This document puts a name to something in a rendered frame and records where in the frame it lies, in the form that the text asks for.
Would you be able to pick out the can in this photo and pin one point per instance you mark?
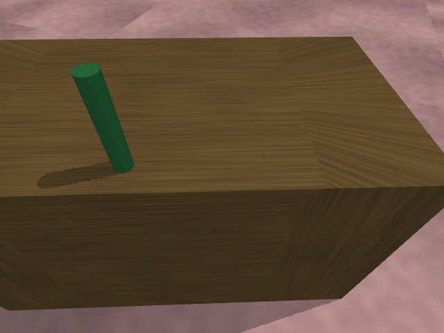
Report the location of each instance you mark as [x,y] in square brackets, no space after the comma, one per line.
[94,92]

